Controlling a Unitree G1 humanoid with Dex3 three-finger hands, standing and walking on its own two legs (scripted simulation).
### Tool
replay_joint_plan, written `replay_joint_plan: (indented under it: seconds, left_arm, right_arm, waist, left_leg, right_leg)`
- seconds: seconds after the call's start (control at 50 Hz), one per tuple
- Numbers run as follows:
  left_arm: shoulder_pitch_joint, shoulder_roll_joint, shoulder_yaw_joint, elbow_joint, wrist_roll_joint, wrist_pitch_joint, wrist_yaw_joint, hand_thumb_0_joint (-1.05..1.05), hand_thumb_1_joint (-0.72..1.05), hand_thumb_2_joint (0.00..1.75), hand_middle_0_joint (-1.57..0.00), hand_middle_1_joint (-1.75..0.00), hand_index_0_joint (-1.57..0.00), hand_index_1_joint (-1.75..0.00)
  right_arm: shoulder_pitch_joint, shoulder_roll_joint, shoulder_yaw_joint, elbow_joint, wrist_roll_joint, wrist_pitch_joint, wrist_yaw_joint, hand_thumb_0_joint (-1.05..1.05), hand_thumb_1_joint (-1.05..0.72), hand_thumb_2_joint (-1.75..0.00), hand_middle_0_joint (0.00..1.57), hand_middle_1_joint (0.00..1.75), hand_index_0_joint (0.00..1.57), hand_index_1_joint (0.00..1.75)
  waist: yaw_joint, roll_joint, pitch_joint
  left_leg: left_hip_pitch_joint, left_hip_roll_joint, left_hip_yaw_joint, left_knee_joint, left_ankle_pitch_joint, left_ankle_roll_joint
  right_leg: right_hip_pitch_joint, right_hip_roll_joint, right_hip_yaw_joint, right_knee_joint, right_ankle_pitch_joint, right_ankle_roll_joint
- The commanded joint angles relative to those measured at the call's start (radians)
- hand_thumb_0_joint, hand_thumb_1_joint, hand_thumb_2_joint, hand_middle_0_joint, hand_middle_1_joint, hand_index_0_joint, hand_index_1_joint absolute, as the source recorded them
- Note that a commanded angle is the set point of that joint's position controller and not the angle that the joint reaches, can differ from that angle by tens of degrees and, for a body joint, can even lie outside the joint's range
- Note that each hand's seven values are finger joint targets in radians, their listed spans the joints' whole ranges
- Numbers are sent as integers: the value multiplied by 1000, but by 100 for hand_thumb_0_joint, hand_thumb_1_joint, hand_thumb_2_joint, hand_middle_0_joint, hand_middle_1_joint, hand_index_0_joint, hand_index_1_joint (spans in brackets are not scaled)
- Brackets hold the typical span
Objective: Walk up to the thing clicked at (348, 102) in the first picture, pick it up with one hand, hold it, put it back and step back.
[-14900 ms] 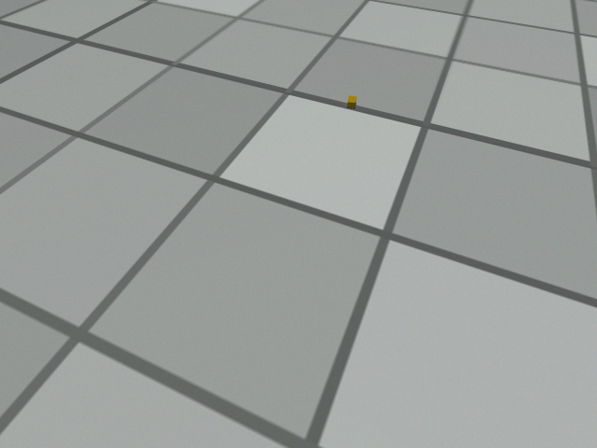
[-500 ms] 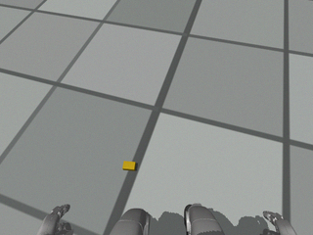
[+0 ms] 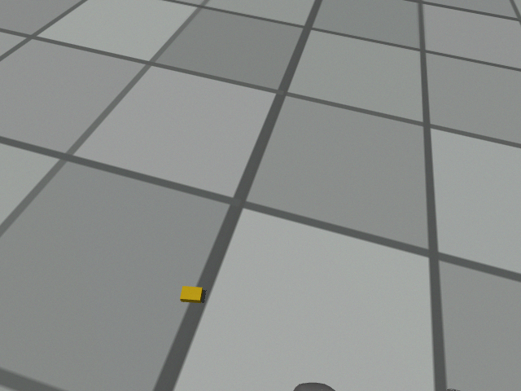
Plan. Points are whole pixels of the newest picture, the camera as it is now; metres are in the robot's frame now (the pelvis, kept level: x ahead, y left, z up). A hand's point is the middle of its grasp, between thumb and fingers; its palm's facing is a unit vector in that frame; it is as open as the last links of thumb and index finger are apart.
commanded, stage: walk up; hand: left
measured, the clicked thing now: (191, 294) +0.50 +0.23 -0.74
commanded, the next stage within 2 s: stand in 0.48 s
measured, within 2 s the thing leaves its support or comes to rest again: neither
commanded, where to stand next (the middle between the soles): +0.10 -0.02 m, yaw +1 degrees
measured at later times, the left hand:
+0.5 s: hand out of the picture +0.13 +0.26 -0.16, palm faces +0.01 -0.93 -0.38, open 7.4 cm
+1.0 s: hand out of the picture +0.10 +0.23 -0.14, palm faces -0.04 -0.94 -0.34, open 7.4 cm
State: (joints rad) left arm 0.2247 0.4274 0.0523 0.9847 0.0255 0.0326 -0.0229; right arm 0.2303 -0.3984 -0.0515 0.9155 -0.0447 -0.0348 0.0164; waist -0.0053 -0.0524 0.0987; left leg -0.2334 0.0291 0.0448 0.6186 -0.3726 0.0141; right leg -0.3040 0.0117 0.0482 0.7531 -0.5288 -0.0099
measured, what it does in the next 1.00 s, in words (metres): steps on the spot: right foot, then left foot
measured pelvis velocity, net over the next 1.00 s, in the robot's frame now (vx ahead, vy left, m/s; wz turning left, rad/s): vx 0.06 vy -0.03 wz -0.03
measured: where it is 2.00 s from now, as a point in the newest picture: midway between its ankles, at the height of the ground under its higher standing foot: outside the picture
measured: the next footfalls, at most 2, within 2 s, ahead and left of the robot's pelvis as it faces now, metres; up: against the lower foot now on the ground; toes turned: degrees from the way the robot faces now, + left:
right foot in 0.04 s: +0.06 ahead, -0.15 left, +0.00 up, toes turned +0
left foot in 0.44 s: +0.19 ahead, +0.09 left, +0.00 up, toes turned -2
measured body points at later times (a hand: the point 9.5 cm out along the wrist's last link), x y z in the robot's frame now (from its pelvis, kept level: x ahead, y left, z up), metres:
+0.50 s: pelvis +0.04 -0.01 -0.01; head +0.09 -0.01 +0.44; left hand +0.12 +0.30 -0.13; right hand +0.14 -0.31 -0.13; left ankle +0.15 +0.09 -0.73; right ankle -0.01 -0.13 -0.72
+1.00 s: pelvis +0.06 -0.03 +0.01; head +0.05 -0.03 +0.46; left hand +0.11 +0.27 -0.12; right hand +0.11 -0.34 -0.12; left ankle +0.15 +0.09 -0.73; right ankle +0.02 -0.15 -0.73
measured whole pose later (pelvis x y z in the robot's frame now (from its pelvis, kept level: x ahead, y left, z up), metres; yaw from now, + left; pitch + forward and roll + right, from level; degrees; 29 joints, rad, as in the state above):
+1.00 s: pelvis +0.06 -0.03 +0.01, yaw -2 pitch -3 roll -1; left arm 0.23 0.35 0.02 1.10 0.01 -0.01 -0.01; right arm 0.16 -0.36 -0.03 1.10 -0.01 0.00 0.03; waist -0.01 0.02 0.03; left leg -0.26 0.02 -0.02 0.41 -0.11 -0.01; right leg -0.07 0.02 0.02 0.40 -0.28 0.00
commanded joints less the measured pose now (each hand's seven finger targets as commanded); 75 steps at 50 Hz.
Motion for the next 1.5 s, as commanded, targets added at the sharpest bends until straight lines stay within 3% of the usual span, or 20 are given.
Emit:
replay_joint_plan:
  seconds: [0.0,0.04,0.06,0.08,0.12,0.18,0.28,0.4,0.44,0.46,0.48,0.54,0.64,0.68,0.72,0.82,0.9,1.0,1.38,1.48]
  left_arm:
    - [-85,179,44,-122,11,-85,-1,0,90,90,-20,-30,-20,-30]
    - [71,168,55,-68,3,-102,2,0,90,90,-20,-30,-20,-30]
    - [163,246,76,-50,8,-110,10,0,90,90,-20,-30,-20,-30]
    - [195,314,91,-50,1,-110,14,0,90,90,-20,-30,-20,-30]
    - [150,300,89,-96,-10,-101,7,0,90,90,-20,-30,-20,-30]
    - [71,216,62,-131,-24,-108,20,0,90,90,-20,-30,-20,-30]
    - [-22,167,38,-167,-18,-95,35,0,90,90,-20,-30,-20,-30]
    - [-50,177,28,-187,-52,-38,50,0,90,90,-20,-30,-20,-30]
    - [5,139,24,-192,-74,-34,56,0,90,90,-20,-30,-20,-30]
    - [132,47,6,-146,-58,-34,56,0,90,90,-20,-30,-20,-30]
    - [98,105,12,-138,-45,-28,65,0,90,90,-20,-30,-20,-30]
    - [24,163,31,-87,-18,-35,33,0,90,90,-20,-30,-20,-30]
    - [122,114,20,12,-15,-45,24,0,90,90,-20,-30,-20,-30]
    - [59,140,17,4,5,-50,25,0,90,90,-20,-30,-20,-30]
    - [-94,175,15,-18,8,-56,24,0,90,90,-20,-30,-20,-30]
    - [-85,123,-1,20,-18,-94,28,0,90,90,-20,-30,-20,-30]
    - [-106,171,11,33,-13,-74,25,0,90,90,-20,-30,-20,-30]
    - [-61,131,9,48,-23,-79,28,0,90,90,-20,-30,-20,-30]
    - [-120,128,5,79,-27,-58,36,0,90,90,-20,-30,-20,-30]
    - [-131,129,6,80,-26,-59,39,0,90,90,-20,-30,-20,-30]
  right_arm:
    - [91,-304,-88,-63,13,-14,-11,0,-90,-90,20,30,20,30]
    - [-4,-252,-66,-103,31,-10,-5,0,-90,-90,20,30,20,30]
    - [-59,-189,-44,-146,51,-14,-4,0,-90,-90,20,30,20,30]
    - [-103,-158,-32,-175,51,-16,-7,0,-90,-90,20,30,20,30]
    - [-72,-221,-50,-156,34,-17,-23,0,-90,-90,20,30,20,30]
    - [21,-205,-48,-102,44,-13,-7,0,-90,-90,20,30,20,30]
    - [26,-148,-27,-72,55,0,-14,0,-90,-90,20,30,20,30]
    - [23,-161,-37,-47,40,11,-30,0,-90,-90,20,30,20,30]
    - [36,-266,-68,-66,27,15,-38,0,-90,-90,20,30,20,30]
    - [69,-247,-45,-47,20,-7,-37,0,-90,-90,20,30,20,30]
    - [7,-272,-58,-39,20,-15,-39,0,-90,-90,20,30,20,30]
    - [-117,-190,-33,-46,24,9,-32,0,-90,-90,20,30,20,30]
    - [-151,-189,-42,-6,29,29,-19,0,-90,-90,20,30,20,30]
    - [-154,-155,-34,-2,43,36,-15,0,-90,-90,20,30,20,30]
    - [-162,-149,-32,28,43,32,-4,0,-90,-90,20,30,20,30]
    - [-143,-110,-16,91,31,-2,-4,0,-90,-90,20,30,20,30]
    - [-140,-156,-21,107,38,10,1,0,-90,-90,20,30,20,30]
    - [-139,-143,-7,135,27,-9,-7,0,-90,-90,20,30,20,30]
    - [-180,-158,8,168,42,-8,-31,0,-90,-90,20,30,20,30]
    - [-199,-157,7,166,44,-2,-31,0,-90,-90,20,30,20,30]
  waist:
    - [-54,234,-78]
    - [46,180,-108]
    - [96,-24,-148]
    - [116,-170,-83]
    - [87,-30,28]
    - [15,-32,31]
    - [-1,-108,17]
    - [-21,-68,-70]
    - [-27,135,-169]
    - [6,216,-314]
    - [1,198,-290]
    - [11,205,-162]
    - [52,178,-141]
    - [21,78,-65]
    - [-45,48,27]
    - [-31,-28,-60]
    - [-33,-80,10]
    - [-5,70,-50]
    - [1,55,-184]
    - [-5,43,-179]
  left_leg:
    - [256,263,-323,-161,315,231]
    - [75,168,-164,8,470,142]
    - [-148,46,-59,239,383,64]
    - [-447,-82,2,359,-104,15]
    - [-438,-27,-143,440,-215,21]
    - [-392,-25,-166,373,-43,16]
    - [-131,-21,-68,149,135,-26]
    - [74,-55,-28,-127,413,17]
    - [197,159,-242,-142,934,121]
    - [313,340,-470,-193,805,235]
    - [212,364,-556,-230,456,298]
    - [-14,196,-367,-382,-137,166]
    - [-94,135,-261,-368,-265,57]
    - [-125,62,-200,-291,-201,-11]
    - [59,35,-181,-223,-94,-5]
    - [130,53,-154,-220,265,20]
    - [120,40,-154,-235,27,7]
    - [82,80,-181,-279,246,21]
    - [185,107,-152,-215,643,25]
    - [193,103,-142,-220,596,24]
  right_leg:
    - [-129,-18,-44,-187,20,-39]
    - [177,-17,-50,-392,264,-65]
    - [382,-127,183,-438,330,-112]
    - [489,-313,488,-467,394,-204]
    - [326,-407,491,-456,450,-307]
    - [327,-236,200,-441,578,-179]
    - [90,-178,-9,-371,951,-147]
    - [62,-139,8,-113,820,-81]
    - [2,-10,-5,108,550,-8]
    - [-18,50,27,214,-73,-3]
    - [-7,4,89,214,-124,-11]
    - [50,-24,33,62,-78,-15]
    - [224,-9,-48,-297,194,-2]
    - [98,-120,161,-445,-4,-44]
    - [-202,-157,211,-551,-280,-57]
    - [9,-141,125,-521,221,-24]
    - [-130,-140,155,-606,-197,-38]
    - [89,-125,89,-476,265,-22]
    - [225,-126,46,-433,602,6]
    - [221,-131,47,-454,592,9]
